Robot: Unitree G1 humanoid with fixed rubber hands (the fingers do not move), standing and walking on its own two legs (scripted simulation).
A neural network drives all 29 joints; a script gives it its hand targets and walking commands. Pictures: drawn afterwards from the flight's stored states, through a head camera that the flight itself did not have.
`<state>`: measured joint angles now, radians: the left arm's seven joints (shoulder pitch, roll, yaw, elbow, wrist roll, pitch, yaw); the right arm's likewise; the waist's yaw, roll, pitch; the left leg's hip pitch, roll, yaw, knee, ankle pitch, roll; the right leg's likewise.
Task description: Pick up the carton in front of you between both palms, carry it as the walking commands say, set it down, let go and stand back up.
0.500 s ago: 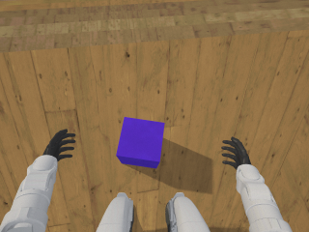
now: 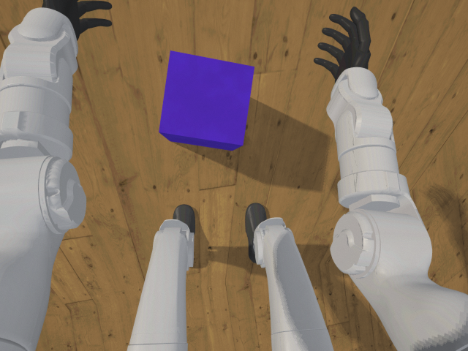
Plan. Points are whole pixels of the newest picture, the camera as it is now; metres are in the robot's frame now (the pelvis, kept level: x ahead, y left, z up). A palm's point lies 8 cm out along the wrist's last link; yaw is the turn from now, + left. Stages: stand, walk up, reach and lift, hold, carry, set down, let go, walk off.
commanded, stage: reach and lift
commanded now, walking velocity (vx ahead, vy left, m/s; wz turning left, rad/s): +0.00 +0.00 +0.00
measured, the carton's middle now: (206, 109) +0.53 +0.02 -0.53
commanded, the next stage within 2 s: none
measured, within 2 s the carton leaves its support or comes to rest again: leaves its support in 1.76 s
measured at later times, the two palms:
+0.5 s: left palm (119, 78) +0.54 +0.21 -0.31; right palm (299, 101) +0.50 -0.18 -0.30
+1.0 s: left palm (142, 95) +0.55 +0.19 -0.46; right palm (278, 113) +0.50 -0.17 -0.46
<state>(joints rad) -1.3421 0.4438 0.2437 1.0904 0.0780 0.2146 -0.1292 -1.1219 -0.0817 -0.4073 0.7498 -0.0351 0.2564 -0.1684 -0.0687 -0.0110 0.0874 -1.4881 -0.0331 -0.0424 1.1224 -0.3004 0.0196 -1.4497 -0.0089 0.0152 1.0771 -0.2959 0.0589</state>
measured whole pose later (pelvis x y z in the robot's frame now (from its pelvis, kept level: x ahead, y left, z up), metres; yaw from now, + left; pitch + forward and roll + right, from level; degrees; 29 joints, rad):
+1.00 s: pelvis -0.03 -0.01 -0.27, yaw -4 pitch +36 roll -5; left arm -1.62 0.56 0.00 1.26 -0.17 0.08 -0.02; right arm -1.48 -0.20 -0.25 1.06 0.15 0.08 -0.19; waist -0.03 -0.04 0.44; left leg -2.26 -0.01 -0.05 2.18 -0.56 0.01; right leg -2.21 0.08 0.03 2.12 -0.56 0.11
